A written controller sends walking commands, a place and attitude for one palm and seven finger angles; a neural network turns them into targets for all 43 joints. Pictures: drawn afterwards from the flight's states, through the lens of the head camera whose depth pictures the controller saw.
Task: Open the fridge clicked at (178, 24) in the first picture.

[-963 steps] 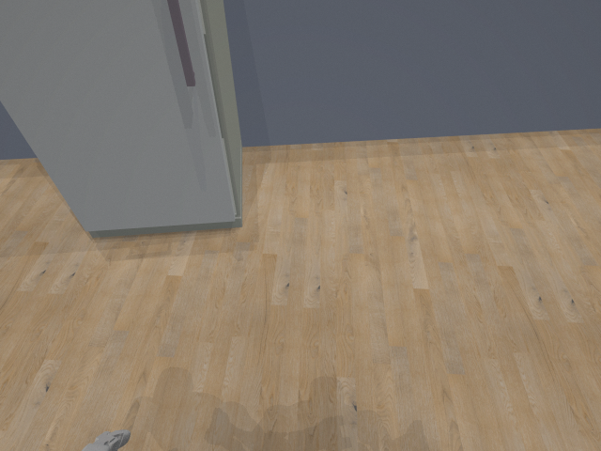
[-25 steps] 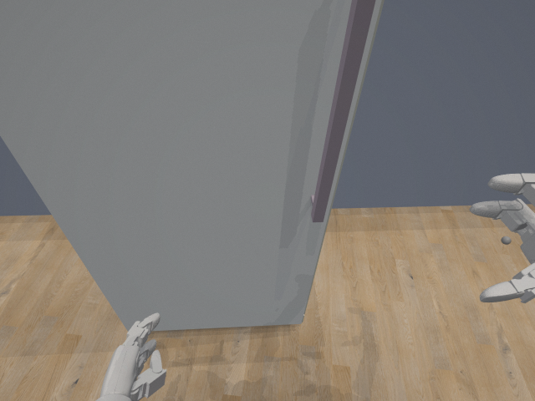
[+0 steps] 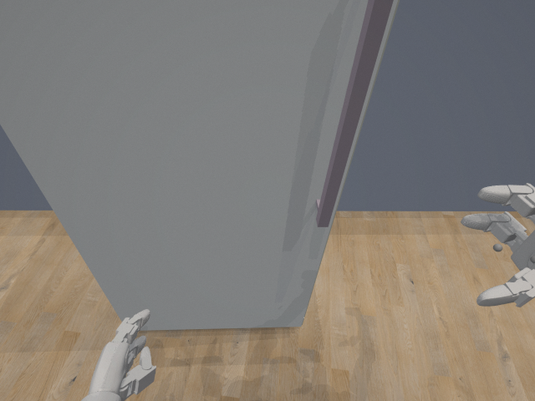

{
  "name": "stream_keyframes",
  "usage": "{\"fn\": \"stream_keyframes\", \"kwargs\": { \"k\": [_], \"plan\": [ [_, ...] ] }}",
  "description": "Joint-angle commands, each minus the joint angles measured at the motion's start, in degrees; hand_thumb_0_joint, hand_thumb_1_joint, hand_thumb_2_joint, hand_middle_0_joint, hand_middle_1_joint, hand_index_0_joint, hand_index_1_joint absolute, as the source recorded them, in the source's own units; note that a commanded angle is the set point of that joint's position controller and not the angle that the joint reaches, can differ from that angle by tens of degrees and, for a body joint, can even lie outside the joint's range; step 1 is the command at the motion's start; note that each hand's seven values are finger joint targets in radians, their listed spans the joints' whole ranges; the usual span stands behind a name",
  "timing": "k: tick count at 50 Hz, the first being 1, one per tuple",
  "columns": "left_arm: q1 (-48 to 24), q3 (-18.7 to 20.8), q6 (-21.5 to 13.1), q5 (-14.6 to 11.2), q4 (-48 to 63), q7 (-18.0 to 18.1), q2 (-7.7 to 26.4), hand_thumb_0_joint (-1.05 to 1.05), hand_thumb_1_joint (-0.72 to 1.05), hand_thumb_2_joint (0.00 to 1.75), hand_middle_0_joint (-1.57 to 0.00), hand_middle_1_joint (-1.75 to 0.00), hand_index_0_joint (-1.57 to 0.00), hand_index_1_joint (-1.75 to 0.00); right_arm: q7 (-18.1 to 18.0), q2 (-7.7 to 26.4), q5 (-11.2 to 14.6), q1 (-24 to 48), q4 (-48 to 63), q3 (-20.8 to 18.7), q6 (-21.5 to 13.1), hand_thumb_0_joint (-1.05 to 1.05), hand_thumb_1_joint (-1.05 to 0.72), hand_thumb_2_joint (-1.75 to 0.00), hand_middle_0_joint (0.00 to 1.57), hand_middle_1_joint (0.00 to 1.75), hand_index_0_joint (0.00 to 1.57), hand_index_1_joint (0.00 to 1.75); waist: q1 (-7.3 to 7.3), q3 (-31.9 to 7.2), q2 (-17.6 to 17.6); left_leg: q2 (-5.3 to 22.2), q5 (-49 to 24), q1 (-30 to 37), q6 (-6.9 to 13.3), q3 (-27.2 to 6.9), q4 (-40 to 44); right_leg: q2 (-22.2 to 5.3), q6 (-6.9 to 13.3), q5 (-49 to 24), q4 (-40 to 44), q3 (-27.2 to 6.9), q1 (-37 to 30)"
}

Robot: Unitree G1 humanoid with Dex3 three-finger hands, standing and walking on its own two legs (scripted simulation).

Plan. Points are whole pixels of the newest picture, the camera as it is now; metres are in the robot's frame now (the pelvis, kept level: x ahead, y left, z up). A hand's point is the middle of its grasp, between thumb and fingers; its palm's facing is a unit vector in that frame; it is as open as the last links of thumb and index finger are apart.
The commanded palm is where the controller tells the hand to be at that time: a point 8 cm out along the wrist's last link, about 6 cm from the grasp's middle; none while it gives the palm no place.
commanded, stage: move the hooked fingers beside the handle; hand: right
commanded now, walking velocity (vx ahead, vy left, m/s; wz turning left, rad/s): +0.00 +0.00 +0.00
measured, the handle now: (346, 110) +0.49 -0.11 +0.22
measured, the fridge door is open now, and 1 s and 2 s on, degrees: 0 0 0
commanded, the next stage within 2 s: none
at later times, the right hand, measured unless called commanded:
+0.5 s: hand (453, 221) +0.31 -0.23 +0.17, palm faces -0.03 +1.00 -0.06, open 14.0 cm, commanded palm +0.29 -0.29 +0.17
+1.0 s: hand (425, 195) +0.37 -0.22 +0.16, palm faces -0.04 +1.00 -0.03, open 14.0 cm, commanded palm +0.34 -0.27 +0.16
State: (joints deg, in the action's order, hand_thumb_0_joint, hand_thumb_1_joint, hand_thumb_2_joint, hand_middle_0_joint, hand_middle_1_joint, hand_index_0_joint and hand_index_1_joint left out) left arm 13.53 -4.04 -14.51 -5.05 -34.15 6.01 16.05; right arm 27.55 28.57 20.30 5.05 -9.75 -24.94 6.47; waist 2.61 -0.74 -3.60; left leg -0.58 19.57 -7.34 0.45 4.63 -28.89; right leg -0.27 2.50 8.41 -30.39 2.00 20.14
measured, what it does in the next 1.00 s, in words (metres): stands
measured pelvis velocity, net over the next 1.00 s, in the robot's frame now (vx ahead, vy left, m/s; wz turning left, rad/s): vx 0.02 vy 0.01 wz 0.02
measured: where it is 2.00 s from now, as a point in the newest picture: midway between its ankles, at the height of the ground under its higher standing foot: outside the picture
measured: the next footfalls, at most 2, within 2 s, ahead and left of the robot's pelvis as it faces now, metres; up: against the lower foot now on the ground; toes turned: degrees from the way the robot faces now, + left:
none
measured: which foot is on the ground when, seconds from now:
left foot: down 0.00-1.00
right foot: down 0.00-1.00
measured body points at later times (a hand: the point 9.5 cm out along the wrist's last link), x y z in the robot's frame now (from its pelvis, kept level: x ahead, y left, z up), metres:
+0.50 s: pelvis +0.01 +0.01 +0.00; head +0.00 +0.02 +0.45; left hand +0.19 +0.24 -0.07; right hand +0.31 -0.29 +0.17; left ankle -0.04 +0.11 -0.73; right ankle +0.09 -0.09 -0.73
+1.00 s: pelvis +0.02 +0.01 +0.00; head +0.01 +0.03 +0.45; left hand +0.17 +0.27 -0.08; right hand +0.36 -0.27 +0.16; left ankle -0.04 +0.11 -0.73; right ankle +0.09 -0.09 -0.73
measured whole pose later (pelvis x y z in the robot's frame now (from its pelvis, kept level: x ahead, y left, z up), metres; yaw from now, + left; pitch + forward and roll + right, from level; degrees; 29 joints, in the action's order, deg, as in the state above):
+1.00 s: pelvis +0.02 +0.01 +0.00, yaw +1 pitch +1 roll +1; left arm 14.9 -2.2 -8.9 -5.0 -35.2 6.0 16.4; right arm 22.6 25.0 17.4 18.3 -21.7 -20.3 4.0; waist 0.3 -2.4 -2.5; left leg -1.1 21.7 -10.1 1.4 3.4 -30.8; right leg -1.1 1.4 10.7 -31.8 2.9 22.2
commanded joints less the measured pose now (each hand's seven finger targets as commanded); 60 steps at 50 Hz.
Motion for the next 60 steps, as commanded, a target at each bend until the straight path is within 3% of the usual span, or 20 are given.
{"fn": "stream_keyframes", "kwargs": {
  "k": [1,2,5,8,15,22,26,27,30,33,39,41,42,43,46,47,51,52,55,60],
  "plan": [
    [-6.9,2.8,-3.2,0.1,9.7,0.4,6.9,0.00,0.90,0.90,-0.20,-0.30,-0.20,-0.30,0.7,16.2,2.0,15.6,15.8,-6.8,-5.5,0.00,0.50,-0.30,0.30,1.20,0.30,1.20,-0.19,-11.6,-1.0,-1.3,-8.7,-11.9,0.3,-2.1,6.2,-0.3,-0.1,0.1,3.4,-5.3,-18.7],
    [-6.6,2.9,-3.1,0.2,9.4,0.3,6.8,0.00,0.90,0.90,-0.20,-0.30,-0.20,-0.30,0.3,17.6,2.3,14.5,15.8,-8.3,-6.2,0.00,0.50,-0.30,0.30,1.20,0.30,1.20,0.02,-11.9,0.8,-1.2,-9.7,-11.2,0.2,-2.4,6.5,-0.5,0.0,-1.0,2.8,-4.8,-18.4],
    [-6.8,2.8,-2.8,0.2,9.2,0.2,6.6,0.00,0.90,0.90,-0.20,-0.30,-0.20,-0.30,-0.1,16.9,2.5,14.3,13.8,-9.0,-6.6,0.00,0.50,-0.30,0.30,1.20,0.30,1.20,0.15,-10.8,-1.4,-1.5,-9.9,-11.7,0.3,-1.8,6.2,-0.3,-0.2,-0.8,3.7,-4.8,-18.3],
    [-6.7,2.7,-2.3,0.0,8.6,0.3,6.6,0.00,0.90,0.90,-0.20,-0.30,-0.20,-0.30,-0.3,14.7,2.1,15.7,10.5,-6.7,-5.2,0.00,0.50,-0.30,0.30,1.20,0.30,1.20,-0.33,-8.5,-2.3,-1.1,-10.3,-12.5,0.2,-2.5,6.8,-0.2,-0.2,-0.3,3.4,-4.5,-17.1],
    [-7.2,2.6,-1.7,-0.2,9.2,0.6,6.5,0.00,0.90,0.90,-0.20,-0.30,-0.20,-0.30,-0.7,10.0,0.7,22.1,12.8,0.5,-3.9,0.00,0.50,-0.30,0.30,1.20,0.30,1.20,-1.66,-9.1,-2.3,-1.1,-8.3,-14.0,0.2,-2.1,6.6,-0.2,-0.1,1.4,3.6,-5.4,-18.2],
    [-6.7,2.9,-0.8,0.3,7.9,0.8,6.6,0.00,0.90,0.90,-0.20,-0.30,-0.20,-0.30,-4.4,14.5,0.0,23.1,9.4,-4.6,-5.6,0.00,0.50,-0.30,0.30,1.20,0.30,1.20,-0.48,-11.2,1.1,-0.9,-9.0,-11.6,0.2,-2.3,6.9,-0.4,-0.1,-0.4,3.7,-4.5,-17.7],
    [-6.9,2.8,0.3,0.0,8.1,0.8,6.5,0.00,0.90,0.90,-0.20,-0.30,-0.20,-0.30,-4.7,13.5,-0.8,24.6,5.3,-3.6,-3.8,0.00,0.50,-0.30,0.30,1.20,0.30,1.20,-0.67,-10.6,-1.4,-0.6,-10.6,-11.7,0.1,-2.8,6.8,-0.1,-0.2,-0.9,3.7,-3.7,-16.9],
    [-6.5,3.1,0.6,-0.1,7.9,0.8,6.7,0.00,0.90,0.90,-0.20,-0.30,-0.20,-0.30,-4.6,13.8,-1.1,24.8,4.4,-3.3,-3.6,0.00,0.50,-0.30,0.30,1.20,0.30,1.20,-0.97,-11.2,0.5,-0.5,-11.5,-11.2,-0.2,-3.1,6.9,-0.3,0.0,-1.5,2.9,-3.2,-16.7],
    [-6.4,3.1,0.9,-0.2,8.2,0.8,6.7,0.00,0.90,0.90,-0.20,-0.30,-0.20,-0.30,-3.9,11.9,-1.1,28.8,3.9,-0.8,-3.5,0.00,0.50,-0.30,0.30,1.20,0.30,1.20,-1.83,-11.1,-0.7,-0.6,-12.0,-12.5,-0.2,-3.1,6.7,-0.2,0.0,-1.7,2.6,-3.4,-17.2],
    [-5.6,3.5,1.3,-0.2,8.1,0.9,7.2,0.00,0.90,0.90,-0.20,-0.30,-0.20,-0.30,-3.2,13.6,-0.6,27.6,1.6,-2.4,-4.3,0.00,0.50,-0.30,0.30,1.20,0.30,1.20,-1.65,-12.1,2.3,-0.4,-15.9,-11.5,-0.7,-4.0,5.9,0.0,0.4,-3.7,1.2,-3.0,-16.1],
    [-4.6,4.0,2.1,0.0,7.8,0.7,7.4,0.00,0.90,0.90,-0.20,-0.30,-0.20,-0.30,-3.2,15.3,-0.9,29.7,-0.5,-4.1,-5.9,0.00,0.50,-0.30,0.30,1.20,0.30,1.20,-1.38,-14.0,0.9,-0.3,-18.8,-11.3,-0.7,-4.2,4.3,0.2,0.4,-5.6,0.1,-2.5,-15.7],
    [-4.5,4.0,2.2,0.0,8.0,0.5,7.3,0.00,0.90,0.90,-0.20,-0.30,-0.20,-0.30,-3.4,13.9,-1.3,32.5,1.6,-2.3,-6.5,0.00,0.50,-0.30,0.30,1.20,0.30,1.20,-1.74,-15.3,-1.2,-0.6,-18.7,-11.8,-0.3,-3.6,3.8,0.1,0.2,-6.6,0.1,-2.6,-17.4],
    [-4.4,4.1,2.1,-0.1,8.5,0.4,7.1,0.00,0.90,0.90,-0.20,-0.30,-0.20,-0.30,-3.6,12.7,-1.1,31.5,2.1,-1.0,-6.5,0.00,0.50,-0.30,0.30,1.20,0.30,1.20,-1.86,-15.5,0.0,-0.6,-19.0,-11.5,-0.5,-3.8,3.8,0.0,0.5,-7.0,-0.4,-2.4,-17.1],
    [-4.3,4.2,2.3,0.0,7.9,0.5,7.5,0.00,0.90,0.90,-0.20,-0.30,-0.20,-0.30,-4.0,14.4,-1.3,31.8,0.4,-2.8,-6.3,0.00,0.50,-0.30,0.30,1.20,0.30,1.20,-1.79,-14.3,-0.5,-0.5,-18.8,-12.2,-0.5,-4.0,4.0,-0.1,0.4,-6.3,-0.3,-2.4,-16.5],
    [-3.9,4.1,2.5,0.0,7.8,0.4,7.3,0.00,0.90,0.90,-0.20,-0.30,-0.20,-0.30,-4.5,10.8,-1.9,34.6,1.1,0.8,-6.4,0.00,0.50,-0.30,0.30,1.20,0.30,1.20,-2.54,-14.1,-2.0,-0.9,-16.5,-13.7,0.0,-3.0,3.7,-0.2,0.1,-5.8,0.2,-3.1,-17.7],
    [-3.8,4.3,2.4,-0.1,8.1,0.4,7.2,0.00,0.90,0.90,-0.20,-0.30,-0.20,-0.30,-4.8,10.3,-1.6,33.9,1.5,1.4,-6.5,0.00,0.50,-0.30,0.30,1.20,0.30,1.20,-2.65,-14.6,0.4,-0.9,-17.1,-13.1,-0.2,-3.2,3.9,-0.3,0.5,-6.3,-0.3,-2.7,-17.6],
    [-3.5,4.3,3.2,0.0,7.5,0.2,7.4,0.00,0.90,0.90,-0.20,-0.30,-0.20,-0.30,-6.2,9.5,-2.4,35.5,-1.0,1.8,-5.5,0.00,0.50,-0.30,0.30,1.20,0.30,1.20,-2.72,-13.9,1.5,-1.0,-16.1,-14.2,0.0,-2.8,3.7,-0.4,0.3,-5.5,0.3,-3.1,-17.2],
    [-3.1,4.6,3.4,0.0,7.5,0.2,7.6,0.00,0.90,0.90,-0.20,-0.30,-0.20,-0.30,-6.6,11.3,-2.3,33.7,-2.0,0.2,-5.5,0.00,0.50,-0.30,0.30,1.20,0.30,1.20,-2.29,-14.1,3.2,-0.9,-16.3,-13.2,-0.3,-3.1,3.9,-0.4,0.5,-5.4,0.0,-2.7,-16.0],
    [-3.0,4.4,4.2,0.2,7.1,0.2,7.5,0.00,0.90,0.90,-0.20,-0.30,-0.20,-0.30,-7.8,12.0,-3.3,37.5,-3.0,-0.2,-5.3,0.00,0.50,-0.30,0.30,1.20,0.30,1.20,-2.49,-14.6,1.6,-0.8,-16.3,-13.3,-0.1,-3.2,3.7,-0.4,0.3,-5.4,0.3,-2.8,-16.1],
    [-2.9,4.3,4.5,0.5,7.1,0.0,7.1,0.00,0.90,0.90,-0.20,-0.30,-0.20,-0.30,-9.1,9.3,-4.0,41.0,-1.3,2.4,-7.2,0.00,0.50,-0.30,0.30,1.20,0.30,1.20,-3.03,-16.5,-1.8,-1.0,-16.3,-13.6,0.4,-3.1,3.3,-0.6,0.1,-6.7,-0.1,-3.1,-18.5]
  ]
}}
